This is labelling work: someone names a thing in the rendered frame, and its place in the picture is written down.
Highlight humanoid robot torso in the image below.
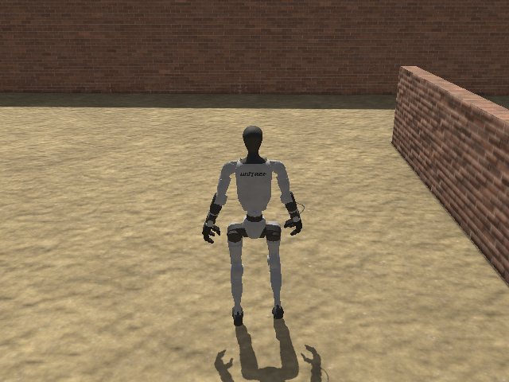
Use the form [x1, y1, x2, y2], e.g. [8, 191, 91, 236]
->
[235, 157, 272, 239]

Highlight robot right upper arm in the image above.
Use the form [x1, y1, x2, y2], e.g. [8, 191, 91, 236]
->
[270, 160, 293, 204]

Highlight robot left upper arm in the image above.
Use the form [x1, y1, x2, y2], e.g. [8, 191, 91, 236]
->
[214, 161, 237, 205]

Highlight robot right forearm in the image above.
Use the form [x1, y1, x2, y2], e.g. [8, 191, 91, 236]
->
[285, 191, 301, 222]

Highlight robot left forearm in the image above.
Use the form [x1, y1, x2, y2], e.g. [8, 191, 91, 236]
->
[205, 193, 222, 227]

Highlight left robot hand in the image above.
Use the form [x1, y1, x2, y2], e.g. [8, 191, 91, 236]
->
[202, 223, 220, 244]

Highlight robot right thigh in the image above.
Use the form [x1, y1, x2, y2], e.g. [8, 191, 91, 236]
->
[265, 221, 282, 268]

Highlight right robot hand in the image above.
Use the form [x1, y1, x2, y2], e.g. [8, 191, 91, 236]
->
[284, 219, 302, 236]

